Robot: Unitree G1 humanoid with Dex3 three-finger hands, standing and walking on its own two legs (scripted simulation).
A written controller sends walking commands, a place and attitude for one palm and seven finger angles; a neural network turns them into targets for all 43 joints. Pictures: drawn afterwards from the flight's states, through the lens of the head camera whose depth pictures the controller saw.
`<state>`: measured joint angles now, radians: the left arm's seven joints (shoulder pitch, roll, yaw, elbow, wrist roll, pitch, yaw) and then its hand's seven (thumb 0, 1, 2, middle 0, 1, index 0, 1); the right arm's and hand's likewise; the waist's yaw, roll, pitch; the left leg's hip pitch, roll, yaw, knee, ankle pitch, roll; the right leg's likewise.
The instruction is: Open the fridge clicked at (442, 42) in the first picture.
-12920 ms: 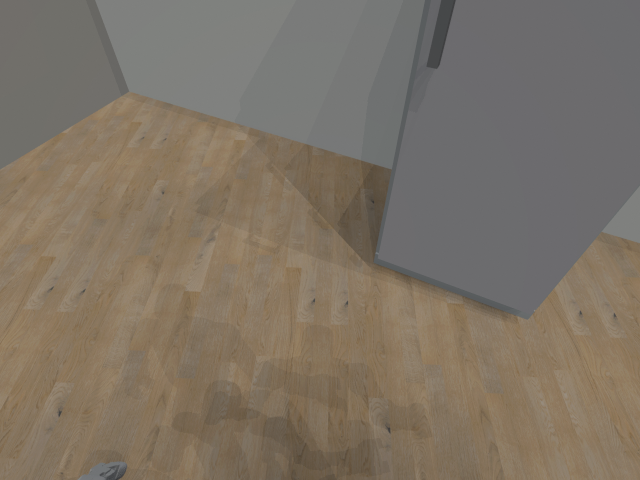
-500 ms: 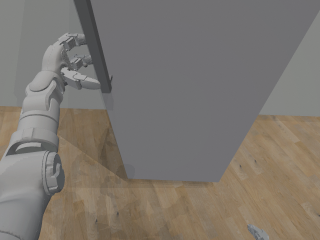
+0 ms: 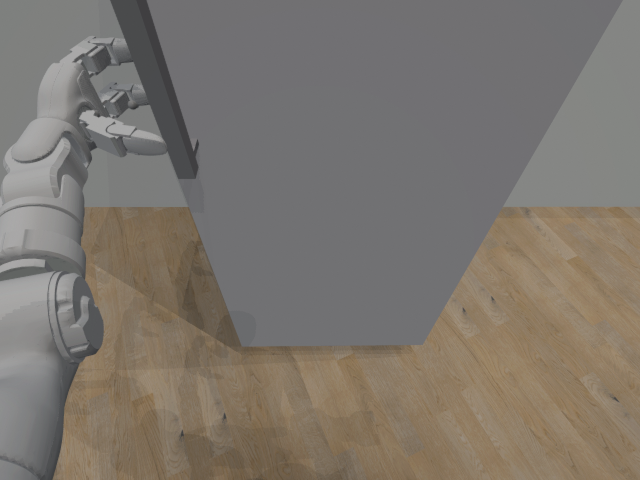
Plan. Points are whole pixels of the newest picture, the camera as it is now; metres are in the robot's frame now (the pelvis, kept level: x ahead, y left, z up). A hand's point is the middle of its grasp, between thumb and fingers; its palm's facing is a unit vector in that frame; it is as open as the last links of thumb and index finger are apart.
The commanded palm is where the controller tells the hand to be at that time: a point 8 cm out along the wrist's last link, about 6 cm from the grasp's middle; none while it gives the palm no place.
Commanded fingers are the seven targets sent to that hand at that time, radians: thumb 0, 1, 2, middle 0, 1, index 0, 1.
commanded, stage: slide the fingers in behind the handle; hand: left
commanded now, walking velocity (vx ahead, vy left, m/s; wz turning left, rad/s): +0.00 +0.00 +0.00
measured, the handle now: (160, 67) +0.53 +0.16 +0.24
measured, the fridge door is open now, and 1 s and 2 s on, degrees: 0 0 0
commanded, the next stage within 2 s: grip the handle and tug to test in 1.80 s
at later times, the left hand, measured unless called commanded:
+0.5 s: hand (136, 117) +0.48 +0.19 +0.21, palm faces -0.03 -1.00 +0.00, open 14.0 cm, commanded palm +0.45 +0.24 +0.21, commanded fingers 0.00 -0.50 0.30 -0.30 -1.20 -0.30 -1.20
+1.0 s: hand (162, 117) +0.46 +0.16 +0.21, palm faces -0.03 -1.00 +0.01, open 14.0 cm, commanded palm +0.44 +0.21 +0.21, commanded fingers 0.00 -0.50 0.30 -0.30 -1.20 -0.30 -1.20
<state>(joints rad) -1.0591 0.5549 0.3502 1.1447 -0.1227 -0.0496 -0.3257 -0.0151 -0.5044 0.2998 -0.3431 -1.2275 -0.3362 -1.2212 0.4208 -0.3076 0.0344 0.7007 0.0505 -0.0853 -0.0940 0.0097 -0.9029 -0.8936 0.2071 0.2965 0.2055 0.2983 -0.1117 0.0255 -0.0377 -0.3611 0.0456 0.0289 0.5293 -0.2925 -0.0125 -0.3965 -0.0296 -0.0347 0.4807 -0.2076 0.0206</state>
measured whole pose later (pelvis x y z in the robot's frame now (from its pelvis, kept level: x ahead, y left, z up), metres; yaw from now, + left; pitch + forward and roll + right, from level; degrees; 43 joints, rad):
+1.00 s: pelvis +0.00 +0.00 +0.00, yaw +0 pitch +4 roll +0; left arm -0.92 0.37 0.28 0.90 -0.15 0.04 -0.21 -0.02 -0.50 0.30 -0.30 -1.20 -0.30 -1.20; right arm 0.33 -0.27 0.04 0.67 0.05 -0.08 -0.08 0.01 -0.90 -0.89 0.21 0.30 0.21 0.30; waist -0.06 0.04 -0.04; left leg -0.27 0.04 0.03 0.50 -0.29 -0.02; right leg -0.32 -0.03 -0.04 0.48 -0.22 0.02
